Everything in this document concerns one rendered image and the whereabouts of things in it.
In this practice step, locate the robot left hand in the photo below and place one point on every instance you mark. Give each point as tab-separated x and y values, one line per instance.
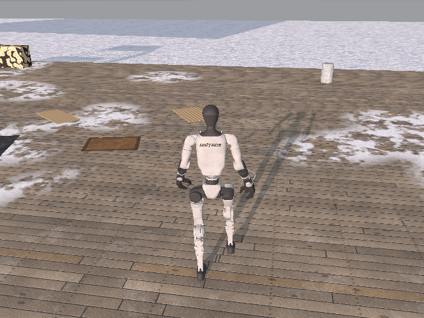
179	183

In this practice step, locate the robot head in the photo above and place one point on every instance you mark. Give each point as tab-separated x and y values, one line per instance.
210	114

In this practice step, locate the left robot forearm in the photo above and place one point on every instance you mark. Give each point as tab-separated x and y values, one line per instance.
181	172

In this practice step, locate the robot left upper arm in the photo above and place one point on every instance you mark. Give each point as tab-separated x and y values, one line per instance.
187	149

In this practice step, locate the right robot forearm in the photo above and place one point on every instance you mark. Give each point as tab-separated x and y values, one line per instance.
245	176

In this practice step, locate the robot right hand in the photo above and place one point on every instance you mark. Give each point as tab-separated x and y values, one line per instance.
248	189

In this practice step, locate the humanoid robot torso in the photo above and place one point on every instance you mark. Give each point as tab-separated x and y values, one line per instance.
211	156

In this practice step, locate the robot right upper arm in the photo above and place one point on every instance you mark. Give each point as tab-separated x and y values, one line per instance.
235	150

